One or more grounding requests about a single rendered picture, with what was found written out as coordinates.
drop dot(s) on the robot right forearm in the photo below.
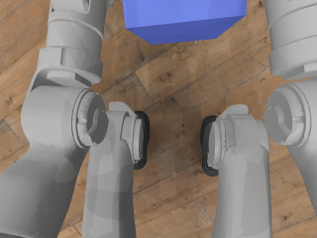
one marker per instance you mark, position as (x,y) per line
(292,28)

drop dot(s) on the robot right foot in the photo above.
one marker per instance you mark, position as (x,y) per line
(204,142)

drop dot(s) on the robot right upper arm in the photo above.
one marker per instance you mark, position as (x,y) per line
(290,120)

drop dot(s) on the carton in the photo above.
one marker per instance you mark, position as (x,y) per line
(175,21)

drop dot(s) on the robot left thigh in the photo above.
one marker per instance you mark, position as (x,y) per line
(108,210)

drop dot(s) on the robot left forearm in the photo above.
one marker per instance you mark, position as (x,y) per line
(71,57)

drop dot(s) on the robot left upper arm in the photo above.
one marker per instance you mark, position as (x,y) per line
(61,123)

